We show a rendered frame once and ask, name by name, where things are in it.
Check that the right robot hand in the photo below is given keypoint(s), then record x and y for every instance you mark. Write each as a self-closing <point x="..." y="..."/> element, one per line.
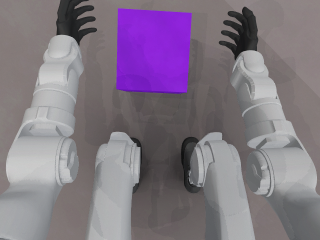
<point x="247" y="39"/>

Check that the robot left upper arm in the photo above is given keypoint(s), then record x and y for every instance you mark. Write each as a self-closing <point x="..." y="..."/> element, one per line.
<point x="38" y="168"/>

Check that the left robot hand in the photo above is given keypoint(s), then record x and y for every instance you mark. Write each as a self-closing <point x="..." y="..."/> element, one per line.
<point x="67" y="22"/>

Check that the robot left foot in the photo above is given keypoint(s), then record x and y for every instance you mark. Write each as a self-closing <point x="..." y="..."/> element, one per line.
<point x="138" y="144"/>

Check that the robot right upper arm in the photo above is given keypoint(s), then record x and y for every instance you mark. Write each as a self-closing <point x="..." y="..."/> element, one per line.
<point x="286" y="178"/>

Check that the robot right forearm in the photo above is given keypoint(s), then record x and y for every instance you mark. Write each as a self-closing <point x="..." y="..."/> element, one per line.
<point x="261" y="109"/>

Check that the carton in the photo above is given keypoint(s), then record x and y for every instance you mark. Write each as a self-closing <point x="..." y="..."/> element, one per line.
<point x="153" y="49"/>

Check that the robot right thigh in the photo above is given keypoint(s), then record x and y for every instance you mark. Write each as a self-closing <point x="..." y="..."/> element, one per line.
<point x="227" y="213"/>

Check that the robot left forearm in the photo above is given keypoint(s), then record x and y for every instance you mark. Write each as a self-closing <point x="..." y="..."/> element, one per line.
<point x="52" y="108"/>

